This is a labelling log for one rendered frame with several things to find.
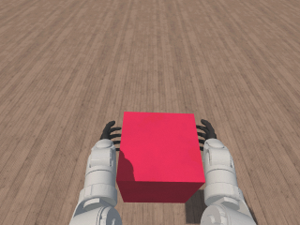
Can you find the carton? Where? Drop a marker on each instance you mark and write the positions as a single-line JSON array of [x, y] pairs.
[[160, 158]]

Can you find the right robot upper arm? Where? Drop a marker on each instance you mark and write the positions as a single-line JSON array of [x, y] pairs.
[[219, 214]]

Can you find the right robot forearm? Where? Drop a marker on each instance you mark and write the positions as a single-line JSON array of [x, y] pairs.
[[220, 177]]

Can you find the left robot forearm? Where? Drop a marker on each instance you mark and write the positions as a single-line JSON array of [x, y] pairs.
[[99, 181]]

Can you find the robot left hand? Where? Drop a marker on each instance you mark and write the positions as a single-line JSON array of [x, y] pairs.
[[106, 133]]

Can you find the left robot upper arm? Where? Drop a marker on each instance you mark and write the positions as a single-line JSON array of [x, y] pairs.
[[104, 215]]

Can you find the robot right hand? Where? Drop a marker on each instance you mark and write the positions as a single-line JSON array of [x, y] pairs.
[[209, 132]]

